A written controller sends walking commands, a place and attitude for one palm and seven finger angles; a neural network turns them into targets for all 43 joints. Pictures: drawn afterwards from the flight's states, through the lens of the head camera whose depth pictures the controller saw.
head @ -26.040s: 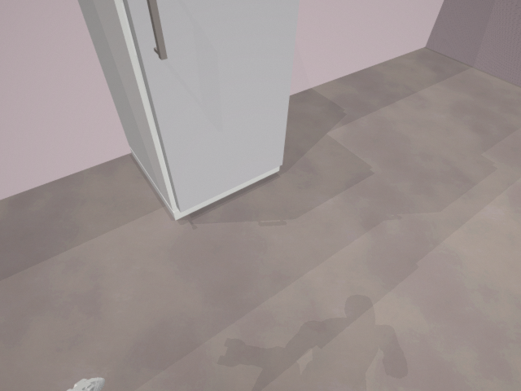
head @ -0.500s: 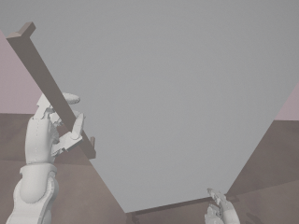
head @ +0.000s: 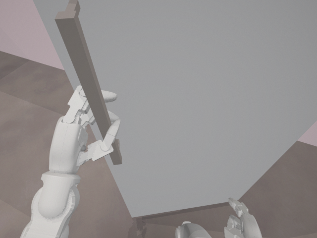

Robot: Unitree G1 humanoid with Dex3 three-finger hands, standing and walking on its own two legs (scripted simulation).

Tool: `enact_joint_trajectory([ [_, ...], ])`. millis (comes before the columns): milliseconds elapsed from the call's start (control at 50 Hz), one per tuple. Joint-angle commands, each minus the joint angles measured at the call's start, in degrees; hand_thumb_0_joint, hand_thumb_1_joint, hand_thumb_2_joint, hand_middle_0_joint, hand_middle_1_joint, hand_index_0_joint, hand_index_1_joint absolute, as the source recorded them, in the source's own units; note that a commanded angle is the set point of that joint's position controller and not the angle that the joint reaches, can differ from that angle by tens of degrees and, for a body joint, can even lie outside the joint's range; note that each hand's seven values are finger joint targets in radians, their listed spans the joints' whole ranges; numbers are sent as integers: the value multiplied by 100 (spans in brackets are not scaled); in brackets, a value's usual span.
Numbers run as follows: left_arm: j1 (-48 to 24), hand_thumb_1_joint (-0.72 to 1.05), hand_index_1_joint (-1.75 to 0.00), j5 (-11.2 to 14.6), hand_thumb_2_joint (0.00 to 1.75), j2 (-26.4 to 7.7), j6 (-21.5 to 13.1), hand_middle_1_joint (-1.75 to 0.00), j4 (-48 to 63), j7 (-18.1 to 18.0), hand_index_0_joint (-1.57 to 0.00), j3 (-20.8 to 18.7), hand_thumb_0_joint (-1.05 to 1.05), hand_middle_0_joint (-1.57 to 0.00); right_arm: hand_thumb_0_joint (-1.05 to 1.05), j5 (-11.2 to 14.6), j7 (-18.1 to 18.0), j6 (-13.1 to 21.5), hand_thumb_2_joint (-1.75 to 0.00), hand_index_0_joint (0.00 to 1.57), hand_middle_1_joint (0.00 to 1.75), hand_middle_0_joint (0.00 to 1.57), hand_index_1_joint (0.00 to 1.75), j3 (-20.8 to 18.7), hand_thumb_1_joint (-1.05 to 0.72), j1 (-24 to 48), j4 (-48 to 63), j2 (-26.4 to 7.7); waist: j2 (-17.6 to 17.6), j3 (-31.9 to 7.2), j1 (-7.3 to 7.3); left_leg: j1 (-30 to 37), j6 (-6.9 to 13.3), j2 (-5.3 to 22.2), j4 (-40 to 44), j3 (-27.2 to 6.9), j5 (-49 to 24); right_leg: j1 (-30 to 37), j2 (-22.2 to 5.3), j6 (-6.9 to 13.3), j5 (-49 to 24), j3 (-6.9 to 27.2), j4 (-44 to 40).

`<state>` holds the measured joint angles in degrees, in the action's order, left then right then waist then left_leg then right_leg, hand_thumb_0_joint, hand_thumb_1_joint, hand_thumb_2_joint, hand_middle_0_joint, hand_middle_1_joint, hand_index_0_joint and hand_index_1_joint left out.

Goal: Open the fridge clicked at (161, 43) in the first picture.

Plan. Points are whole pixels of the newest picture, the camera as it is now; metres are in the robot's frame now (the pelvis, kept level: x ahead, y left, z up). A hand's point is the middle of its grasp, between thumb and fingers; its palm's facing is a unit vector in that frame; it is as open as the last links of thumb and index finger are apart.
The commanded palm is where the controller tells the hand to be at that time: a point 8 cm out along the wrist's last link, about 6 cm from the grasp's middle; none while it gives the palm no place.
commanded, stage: walk backward, drawing the door open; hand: left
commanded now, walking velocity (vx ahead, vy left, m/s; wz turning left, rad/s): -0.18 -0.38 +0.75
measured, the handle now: (102, 106) +0.30 +0.11 +0.23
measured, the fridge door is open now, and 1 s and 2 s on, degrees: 32 65 82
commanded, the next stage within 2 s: stop walking and hold the door back in 1.26 s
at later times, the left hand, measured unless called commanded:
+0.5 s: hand out of the picture +0.11 +0.02 +0.20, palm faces +0.37 -0.91 -0.20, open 6.9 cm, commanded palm +0.06 +0.05 +0.20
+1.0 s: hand out of the picture +0.00 -0.09 +0.20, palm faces +0.80 -0.55 -0.23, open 6.4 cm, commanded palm -0.05 -0.08 +0.20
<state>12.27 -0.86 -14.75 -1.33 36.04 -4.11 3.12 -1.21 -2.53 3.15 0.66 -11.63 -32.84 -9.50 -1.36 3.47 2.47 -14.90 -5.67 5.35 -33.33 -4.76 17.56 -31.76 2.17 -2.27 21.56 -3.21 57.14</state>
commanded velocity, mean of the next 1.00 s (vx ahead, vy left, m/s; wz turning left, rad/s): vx -0.18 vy -0.35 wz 0.75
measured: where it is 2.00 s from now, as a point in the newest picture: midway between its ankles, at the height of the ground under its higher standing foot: outside the picture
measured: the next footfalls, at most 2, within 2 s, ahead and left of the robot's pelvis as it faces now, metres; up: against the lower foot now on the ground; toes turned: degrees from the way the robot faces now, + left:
right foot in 0.10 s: +0.09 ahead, -0.16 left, +0.00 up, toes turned +2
left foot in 0.34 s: -0.06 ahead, +0.01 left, +0.00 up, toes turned +22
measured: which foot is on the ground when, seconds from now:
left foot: down 0.00-0.10, up 0.12-0.32, down 0.34-0.58, up 0.60-0.78, down 0.80-1.00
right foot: up 0.00-0.08, down 0.10-0.32, up 0.34-0.58, down 0.60-0.78, up 0.80-1.00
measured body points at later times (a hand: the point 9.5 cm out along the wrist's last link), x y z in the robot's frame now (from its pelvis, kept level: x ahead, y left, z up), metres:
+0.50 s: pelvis -0.09 -0.19 +0.00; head -0.05 -0.16 +0.45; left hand +0.08 +0.07 +0.21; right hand +0.16 -0.32 -0.08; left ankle -0.10 -0.01 -0.73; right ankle +0.01 -0.31 -0.66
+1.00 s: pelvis -0.07 -0.39 +0.00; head -0.06 -0.36 +0.45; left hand -0.04 -0.06 +0.21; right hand +0.21 -0.43 -0.08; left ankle -0.11 -0.20 -0.72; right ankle +0.06 -0.49 -0.72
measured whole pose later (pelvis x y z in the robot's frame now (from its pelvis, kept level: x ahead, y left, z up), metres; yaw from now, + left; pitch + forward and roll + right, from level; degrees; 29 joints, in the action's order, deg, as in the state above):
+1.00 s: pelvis -0.07 -0.39 +0.00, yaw +42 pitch -2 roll -3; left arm 11.3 2.9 -17.7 -1.5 34.2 -5.2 -10.7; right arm -0.7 -2.7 5.0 -0.1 -9.4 -34.7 -8.5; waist -1.2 5.6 -0.3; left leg -23.8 -3.4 7.0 -35.8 -5.7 14.6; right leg -17.4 -0.2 -1.1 25.4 -0.7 36.5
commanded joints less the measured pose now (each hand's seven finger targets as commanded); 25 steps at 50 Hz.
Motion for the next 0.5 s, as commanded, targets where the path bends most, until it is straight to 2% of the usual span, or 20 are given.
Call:
enact_joint_trajectory([
  [0,-942,90,-140,56,90,96,-665,-140,1405,-89,-45,-448,0,-45,0,88,68,522,-90,20,30,20,30,-389,-90,1015,794,-844,-1168,-1025,-276,-101,940,1080,878,-861,-2430,1524,-123,-68,-36,287,-1899],
  [20,-1059,90,-140,51,90,53,-691,-140,1434,-104,-45,-515,0,-45,0,118,78,539,-90,20,30,20,30,-407,-90,997,732,-840,-1036,-1169,-281,-350,858,888,806,-831,-1700,2145,-98,-79,-497,148,-2593],
  [40,-1129,90,-140,16,90,-95,-695,-140,1474,-117,-45,-614,0,-45,0,169,87,525,-90,20,30,20,30,-405,-90,910,684,-794,-449,-1232,-241,-397,746,516,493,-563,-920,2438,-190,-40,-1048,37,-3274],
  [60,-1248,90,-140,39,90,-214,-703,-140,1678,-116,-45,-640,0,-45,0,216,109,529,-90,20,30,20,30,-386,-90,902,658,-588,658,-1474,-207,-506,542,-80,-382,95,140,2670,-790,190,-1513,310,-3868],
  [80,-1280,90,-140,20,90,-690,-683,-140,1896,-170,-45,-1060,0,-45,0,234,102,526,-90,20,30,20,30,-379,-90,1082,739,-424,1962,-1698,-314,-1252,390,-593,-2109,730,1539,2670,-1925,803,-1936,1378,-3948],
  [100,-1330,90,-140,5,90,-886,-731,-140,2105,-201,-45,-1372,0,-45,0,186,45,567,-90,20,30,20,30,-337,-90,1224,690,-336,2062,-1700,-527,-1398,501,-519,-3523,547,2045,2229,-2375,1228,-2312,1486,-3940],
  [120,-1195,90,-140,55,90,-684,-738,-140,1984,-165,-45,-1323,0,-45,0,210,15,499,-90,20,30,20,30,-353,-90,1102,639,-434,1652,-1879,-480,-1266,540,-349,-4192,421,1769,2185,-2281,1146,-1391,921,-3877],
  [140,-1070,90,-140,30,90,-742,-698,-140,1963,-110,-45,-1230,0,-45,0,198,4,481,-90,20,30,20,30,-395,-90,1184,633,-493,1213,-1727,-398,-1412,475,-234,-4234,498,1686,2132,-2176,1159,-1295,967,-3757],
  [180,-1176,90,-140,75,90,-307,-707,-140,2021,-22,-45,-872,0,-45,0,111,-21,430,-90,20,30,20,30,-272,-90,1111,760,-352,1052,-1477,-282,-1188,362,-135,-3600,937,1528,2090,-1882,1149,-1996,251,-3524],
  [220,-1312,90,-140,133,90,-214,-651,-140,1985,-30,-45,-757,0,-45,0,124,-42,380,-90,20,30,20,30,-236,-90,1058,872,-391,1197,-1383,-236,-528,437,-130,-2476,1129,1580,1716,-1853,1086,-1516,-16,-3650],
  [260,-1294,90,-140,203,90,-118,-585,-140,1930,-23,-45,-584,0,-45,0,108,-75,372,-90,20,30,20,30,-240,-90,812,904,-527,736,-1309,-79,236,511,-190,-873,1118,1225,1211,-1545,822,-889,-266,-3161],
  [280,-1503,90,-140,205,90,-126,-573,-140,1931,5,-45,-477,0,-45,0,96,-87,385,-90,20,30,20,30,-263,-90,663,923,-650,138,-1134,97,764,665,80,339,460,958,374,-1306,572,-330,-294,-2138],
  [300,-1587,90,-140,167,90,-82,-662,-140,1913,26,-45,-382,0,-45,0,32,-88,448,-90,20,30,20,30,-320,-90,772,1103,-910,-1369,-843,77,1031,1209,1712,1561,-2116,435,-1005,-691,195,653,-238,-473],
  [320,-1568,90,-140,-43,90,-171,-751,-140,1632,6,-45,-382,0,-45,0,-67,-104,433,-90,20,30,20,30,-313,-90,769,1096,-970,-1476,-738,18,551,1713,2864,2218,-3870,-683,-875,-500,-68,517,566,864],
  [340,-1449,90,-140,-191,90,-422,-796,-140,1253,-53,-45,-647,0,-45,0,-42,-132,338,-90,20,30,20,30,-372,-90,749,1076,-995,-919,-801,6,612,1950,3097,2179,-4030,-1663,-841,-622,-104,190,924,1394],
  [360,-1445,90,-140,-81,90,-254,-826,-140,1496,6,-45,-726,0,-45,0,14,-59,337,-90,20,30,20,30,-530,-90,1022,1166,-1186,-757,-1253,-167,471,1845,2836,2057,-3208,-1049,-463,-499,-173,-36,1107,1566],
  [380,-1924,90,-140,-100,90,-339,-843,-140,2328,45,-45,-593,0,-45,0,8,6,371,-90,20,30,20,30,-444,-90,1085,1021,-932,-856,-972,-68,267,1539,2055,1706,-2382,-967,-436,-468,-151,-53,982,1428],
  [420,-1430,90,-140,-46,90,-71,-713,-140,1661,7,-45,-582,0,-45,0,76,57,398,-90,20,30,20,30,-479,-90,1148,779,-976,-1161,-652,-183,-103,1179,1540,1518,-1382,-829,243,-414,-144,-133,772,511],
  [440,-1270,90,-140,8,90,-69,-671,-140,1562,-45,-45,-654,0,-45,0,95,60,422,-90,20,30,20,30,-489,-90,1129,799,-980,-1230,-778,-236,-211,1023,1314,1482,-1015,-556,825,-344,-122,-159,629,-284],
  [480,-1112,90,-140,108,90,-23,-696,-140,1398,-119,-45,-708,0,-45,0,119,46,466,-90,20,30,20,30,-460,-90,1049,726,-894,-1434,-1197,-249,-273,866,982,1459,-780,-137,1941,-12,-64,242,155,-1808],
])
